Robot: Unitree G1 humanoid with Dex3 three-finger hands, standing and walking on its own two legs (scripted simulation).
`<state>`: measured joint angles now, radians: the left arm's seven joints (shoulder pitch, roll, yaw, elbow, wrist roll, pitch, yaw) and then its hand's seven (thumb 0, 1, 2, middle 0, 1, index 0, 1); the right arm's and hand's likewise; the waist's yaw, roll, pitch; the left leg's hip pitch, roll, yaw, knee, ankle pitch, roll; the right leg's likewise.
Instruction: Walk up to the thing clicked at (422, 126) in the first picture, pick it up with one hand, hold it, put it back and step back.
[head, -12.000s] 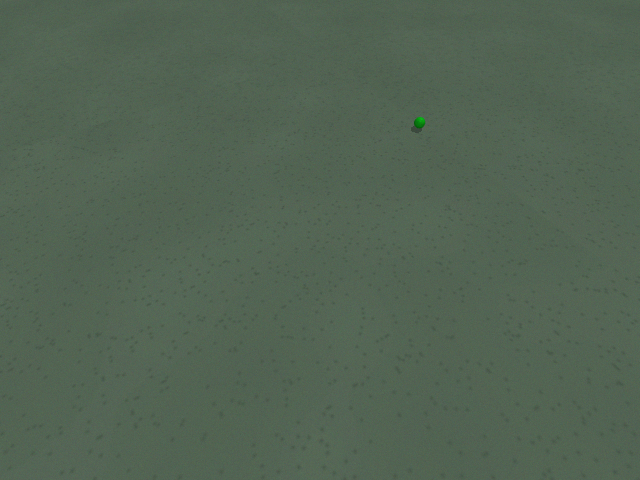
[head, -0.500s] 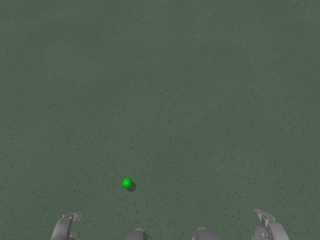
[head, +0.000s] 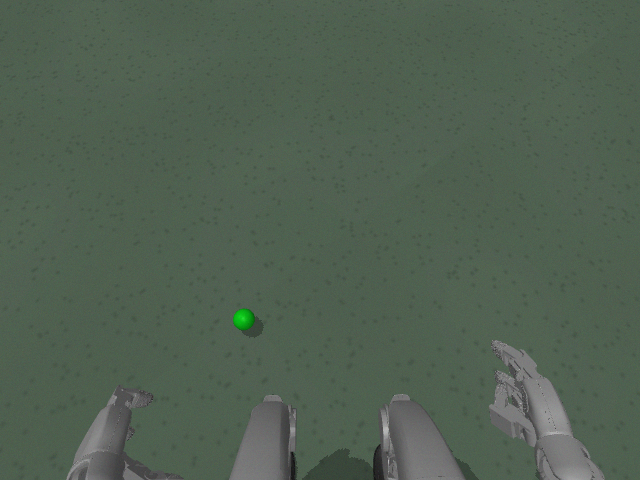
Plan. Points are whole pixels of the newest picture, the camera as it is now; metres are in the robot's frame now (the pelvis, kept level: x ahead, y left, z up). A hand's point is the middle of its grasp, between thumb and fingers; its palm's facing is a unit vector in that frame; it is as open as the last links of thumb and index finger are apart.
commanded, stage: rise first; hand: left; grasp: from above
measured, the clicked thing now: (244, 319) +0.47 +0.23 -0.61
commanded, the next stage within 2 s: approach in 1.82 s
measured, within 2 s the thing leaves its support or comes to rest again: neither
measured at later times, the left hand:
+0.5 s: hand (185, 372) +0.29 +0.29 -0.34, palm faces -0.47 -0.29 -0.84, open 13.9 cm
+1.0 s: hand (203, 344) +0.37 +0.29 -0.44, palm faces -0.47 -0.02 -0.88, open 14.0 cm
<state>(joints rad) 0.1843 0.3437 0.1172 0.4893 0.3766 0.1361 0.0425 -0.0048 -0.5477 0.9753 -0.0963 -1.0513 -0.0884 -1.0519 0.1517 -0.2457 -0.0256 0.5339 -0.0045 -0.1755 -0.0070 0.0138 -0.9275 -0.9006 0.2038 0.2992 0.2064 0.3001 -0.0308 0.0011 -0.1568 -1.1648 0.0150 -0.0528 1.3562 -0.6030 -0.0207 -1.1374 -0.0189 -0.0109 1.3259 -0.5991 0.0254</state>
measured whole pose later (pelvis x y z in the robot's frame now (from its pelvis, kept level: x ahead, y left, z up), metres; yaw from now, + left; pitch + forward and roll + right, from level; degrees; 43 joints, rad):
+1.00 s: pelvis -0.08 +0.01 -0.28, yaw -5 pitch +33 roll -7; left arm -0.82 0.72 0.09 1.28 1.25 -0.28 0.31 0.00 -0.49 1.01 -0.12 -0.94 -0.11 -0.95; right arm 0.14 -0.27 0.00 0.75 -0.09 -0.03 0.11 0.01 -0.90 -0.89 0.20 0.30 0.21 0.30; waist -0.16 -0.01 -0.08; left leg -2.23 -0.02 -0.13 2.31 -0.67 -0.02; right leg -2.16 0.01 -0.03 2.23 -0.67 0.05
